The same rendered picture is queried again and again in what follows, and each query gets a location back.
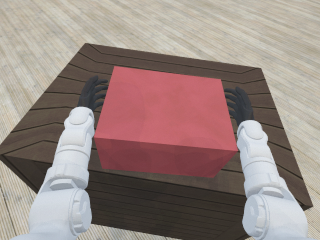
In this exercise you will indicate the right robot forearm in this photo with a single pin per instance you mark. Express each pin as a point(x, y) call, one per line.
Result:
point(258, 165)

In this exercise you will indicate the right robot hand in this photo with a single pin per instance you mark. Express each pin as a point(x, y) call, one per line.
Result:
point(243, 108)

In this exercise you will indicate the pedestal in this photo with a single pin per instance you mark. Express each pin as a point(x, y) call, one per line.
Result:
point(169, 205)

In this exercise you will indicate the left robot forearm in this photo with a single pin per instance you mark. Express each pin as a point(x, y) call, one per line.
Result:
point(70, 165)

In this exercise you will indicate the robot right upper arm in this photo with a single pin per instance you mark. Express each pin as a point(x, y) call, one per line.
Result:
point(273, 218)

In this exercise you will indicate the carton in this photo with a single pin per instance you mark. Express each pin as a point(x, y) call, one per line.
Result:
point(166, 123)

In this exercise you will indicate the left robot hand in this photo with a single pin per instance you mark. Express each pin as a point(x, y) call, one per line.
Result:
point(87, 98)

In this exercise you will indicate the robot left upper arm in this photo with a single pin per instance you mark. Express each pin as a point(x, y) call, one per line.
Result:
point(59, 215)

